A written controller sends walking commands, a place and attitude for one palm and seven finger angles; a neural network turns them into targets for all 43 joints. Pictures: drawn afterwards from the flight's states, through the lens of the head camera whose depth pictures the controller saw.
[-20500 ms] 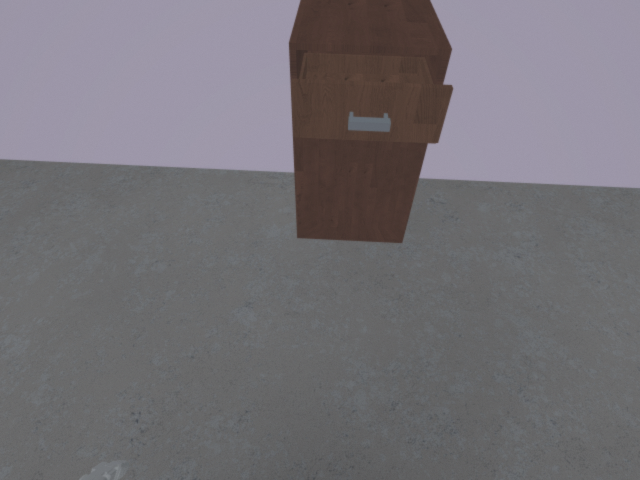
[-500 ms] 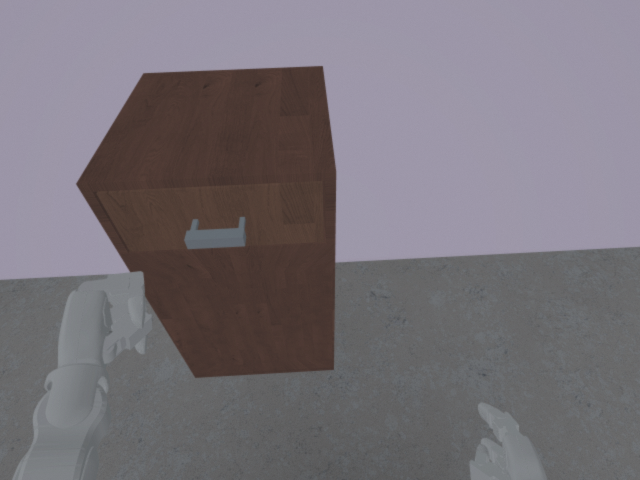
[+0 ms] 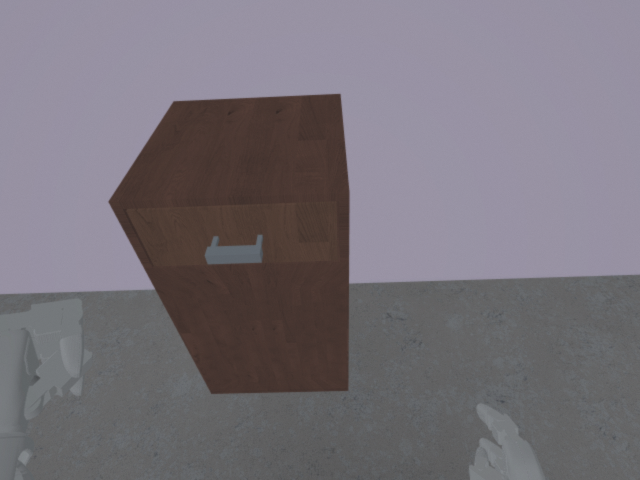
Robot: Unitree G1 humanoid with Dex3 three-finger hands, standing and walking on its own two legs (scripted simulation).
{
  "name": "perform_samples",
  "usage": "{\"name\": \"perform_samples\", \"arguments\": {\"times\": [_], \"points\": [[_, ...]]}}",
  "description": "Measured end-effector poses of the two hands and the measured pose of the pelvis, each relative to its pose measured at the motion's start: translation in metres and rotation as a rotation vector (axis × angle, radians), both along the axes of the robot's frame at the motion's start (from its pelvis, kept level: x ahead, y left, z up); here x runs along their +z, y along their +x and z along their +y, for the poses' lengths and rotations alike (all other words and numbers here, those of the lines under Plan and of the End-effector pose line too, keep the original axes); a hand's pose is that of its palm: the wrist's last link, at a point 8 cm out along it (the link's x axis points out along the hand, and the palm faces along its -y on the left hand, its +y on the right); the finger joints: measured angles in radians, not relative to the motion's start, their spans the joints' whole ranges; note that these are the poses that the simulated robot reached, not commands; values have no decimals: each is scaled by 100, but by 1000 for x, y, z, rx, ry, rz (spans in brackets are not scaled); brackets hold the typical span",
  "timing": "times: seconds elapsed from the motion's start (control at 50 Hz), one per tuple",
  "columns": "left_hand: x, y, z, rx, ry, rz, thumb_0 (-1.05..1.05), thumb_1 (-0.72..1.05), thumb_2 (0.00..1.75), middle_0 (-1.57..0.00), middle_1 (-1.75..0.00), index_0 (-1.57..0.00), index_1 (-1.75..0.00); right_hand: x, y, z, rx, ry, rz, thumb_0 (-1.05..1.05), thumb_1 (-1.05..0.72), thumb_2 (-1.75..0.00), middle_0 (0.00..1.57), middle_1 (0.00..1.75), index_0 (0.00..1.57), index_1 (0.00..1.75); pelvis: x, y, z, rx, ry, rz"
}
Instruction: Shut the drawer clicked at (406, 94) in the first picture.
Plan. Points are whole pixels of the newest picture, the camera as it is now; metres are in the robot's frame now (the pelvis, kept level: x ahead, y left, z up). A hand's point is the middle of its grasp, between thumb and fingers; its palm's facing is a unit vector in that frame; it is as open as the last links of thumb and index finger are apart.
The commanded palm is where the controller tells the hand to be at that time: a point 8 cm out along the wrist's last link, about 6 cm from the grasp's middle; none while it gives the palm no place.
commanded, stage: draw the hand back to the body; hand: left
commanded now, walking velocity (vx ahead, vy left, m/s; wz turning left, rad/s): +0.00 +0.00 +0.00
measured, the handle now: (236, 247) +0.55 +0.25 -0.06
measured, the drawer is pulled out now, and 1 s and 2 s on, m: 0.00 0.00 0.00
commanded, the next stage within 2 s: step back with the hand held close in 0.10 s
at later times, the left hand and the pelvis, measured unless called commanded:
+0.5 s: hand (88, 361) +0.18 +0.25 +0.15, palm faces +0.30 -0.83 -0.48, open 3.2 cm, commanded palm +0.11 +0.29 +0.17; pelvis -0.03 +0.02 +0.00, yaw -1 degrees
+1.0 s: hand (30, 434) +0.11 +0.26 +0.15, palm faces +0.36 -0.83 -0.42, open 3.2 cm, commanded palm +0.04 +0.31 +0.17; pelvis -0.09 +0.03 -0.01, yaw +0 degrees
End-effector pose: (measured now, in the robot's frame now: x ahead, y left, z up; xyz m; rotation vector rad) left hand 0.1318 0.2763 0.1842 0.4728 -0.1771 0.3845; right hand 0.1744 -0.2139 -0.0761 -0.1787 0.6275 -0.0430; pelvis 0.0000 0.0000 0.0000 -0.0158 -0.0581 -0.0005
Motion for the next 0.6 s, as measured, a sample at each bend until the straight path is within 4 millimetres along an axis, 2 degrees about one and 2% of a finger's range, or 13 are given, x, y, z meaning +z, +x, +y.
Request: {"name": "perform_samples", "arguments": {"times": [0.18,0.26,0.36,0.46,0.52,0.6], "points": [[-16,0,2,22,-43,33,1,89,90,-140,-160,-141,-160,-2,-9,-2,-9,-12,15,2,-91,-90,20,30,20,30,0,-6,0,0,2,-3],[-11,0,1,2,-29,10,1,89,90,-140,-160,-141,-160,-1,-13,-4,-16,-17,10,2,-91,-90,20,30,20,30,0,-6,0,-4,1,-3],[5,7,11,-20,56,-54,1,89,90,-140,-160,-141,-160,1,-22,-9,-47,-33,42,2,-91,-90,20,30,20,30,1,-12,3,-12,-5,27],[-7,12,11,-67,57,23,1,89,90,-140,-160,-141,-160,-1,-38,-17,-105,-50,87,2,-91,-90,20,30,20,30,1,-22,13,-23,3,56],[-14,7,12,-96,62,71,1,89,90,-140,-160,-141,-160,-3,-49,-19,-137,-59,113,2,-91,-90,20,30,20,30,1,-27,18,-24,5,68],[-11,-7,18,-104,91,67,1,89,89,-140,-160,-141,-160,-3,-62,-15,-149,-73,131,2,-91,-90,20,30,20,30,-1,-36,22,-19,6,73]]}}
